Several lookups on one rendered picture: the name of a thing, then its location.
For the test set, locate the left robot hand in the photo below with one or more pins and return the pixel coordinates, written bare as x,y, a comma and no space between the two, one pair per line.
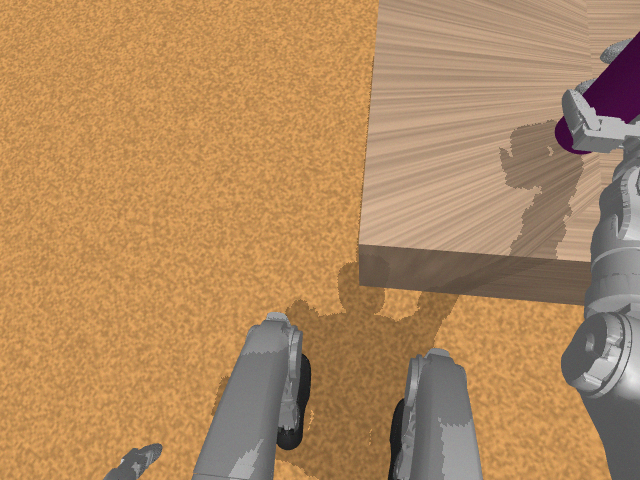
134,463

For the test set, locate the left robot foot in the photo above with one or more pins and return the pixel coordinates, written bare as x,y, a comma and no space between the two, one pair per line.
290,439

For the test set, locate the right robot foot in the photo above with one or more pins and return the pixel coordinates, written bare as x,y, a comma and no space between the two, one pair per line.
395,439

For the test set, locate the right robot hand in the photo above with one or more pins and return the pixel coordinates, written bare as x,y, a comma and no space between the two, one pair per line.
599,133

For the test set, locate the can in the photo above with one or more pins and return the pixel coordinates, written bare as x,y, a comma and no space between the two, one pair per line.
615,93

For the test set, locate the right robot arm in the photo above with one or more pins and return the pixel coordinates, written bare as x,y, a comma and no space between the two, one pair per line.
603,359

